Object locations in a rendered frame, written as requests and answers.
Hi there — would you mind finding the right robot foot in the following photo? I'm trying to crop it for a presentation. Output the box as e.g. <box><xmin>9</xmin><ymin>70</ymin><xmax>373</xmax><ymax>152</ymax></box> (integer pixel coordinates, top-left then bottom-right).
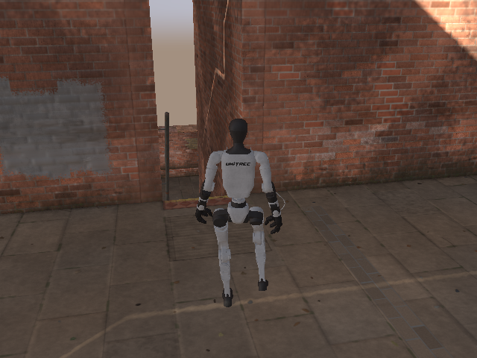
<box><xmin>258</xmin><ymin>279</ymin><xmax>268</xmax><ymax>291</ymax></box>

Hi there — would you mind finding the robot right upper arm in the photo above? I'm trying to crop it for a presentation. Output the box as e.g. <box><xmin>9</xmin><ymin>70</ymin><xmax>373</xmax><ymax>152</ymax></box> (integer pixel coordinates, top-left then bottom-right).
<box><xmin>254</xmin><ymin>151</ymin><xmax>273</xmax><ymax>193</ymax></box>

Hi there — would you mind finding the robot left upper arm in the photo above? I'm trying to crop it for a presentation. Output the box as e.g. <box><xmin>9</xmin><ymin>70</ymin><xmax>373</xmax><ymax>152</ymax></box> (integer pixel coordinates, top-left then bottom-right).
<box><xmin>203</xmin><ymin>151</ymin><xmax>223</xmax><ymax>192</ymax></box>

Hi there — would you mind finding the left robot hand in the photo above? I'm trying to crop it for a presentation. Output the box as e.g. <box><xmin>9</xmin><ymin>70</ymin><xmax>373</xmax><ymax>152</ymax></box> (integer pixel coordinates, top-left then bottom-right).
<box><xmin>195</xmin><ymin>208</ymin><xmax>212</xmax><ymax>224</ymax></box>

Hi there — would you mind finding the humanoid robot torso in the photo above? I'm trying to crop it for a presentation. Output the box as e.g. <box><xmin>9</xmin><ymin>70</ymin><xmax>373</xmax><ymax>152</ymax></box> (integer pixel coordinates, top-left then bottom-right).
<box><xmin>221</xmin><ymin>147</ymin><xmax>256</xmax><ymax>224</ymax></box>

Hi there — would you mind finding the right robot hand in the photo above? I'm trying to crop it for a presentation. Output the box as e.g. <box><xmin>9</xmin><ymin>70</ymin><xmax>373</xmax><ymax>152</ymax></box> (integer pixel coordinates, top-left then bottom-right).
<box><xmin>265</xmin><ymin>214</ymin><xmax>282</xmax><ymax>234</ymax></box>

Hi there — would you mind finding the robot right forearm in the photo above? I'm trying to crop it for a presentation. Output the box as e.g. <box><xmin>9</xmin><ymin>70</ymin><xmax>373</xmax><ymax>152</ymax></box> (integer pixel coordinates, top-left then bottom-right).
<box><xmin>266</xmin><ymin>181</ymin><xmax>281</xmax><ymax>217</ymax></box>

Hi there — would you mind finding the robot left forearm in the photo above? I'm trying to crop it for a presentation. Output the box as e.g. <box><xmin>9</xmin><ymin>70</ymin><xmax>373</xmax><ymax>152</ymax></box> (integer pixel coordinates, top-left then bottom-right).
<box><xmin>197</xmin><ymin>180</ymin><xmax>211</xmax><ymax>210</ymax></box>

